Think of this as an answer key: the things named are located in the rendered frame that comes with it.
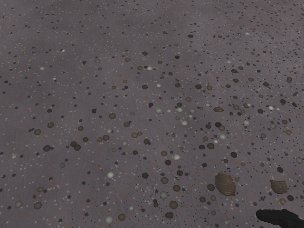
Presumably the right robot hand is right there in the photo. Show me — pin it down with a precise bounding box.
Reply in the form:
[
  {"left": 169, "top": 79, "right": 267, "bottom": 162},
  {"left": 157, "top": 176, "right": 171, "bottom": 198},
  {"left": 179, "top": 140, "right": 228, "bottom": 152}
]
[{"left": 256, "top": 209, "right": 304, "bottom": 228}]

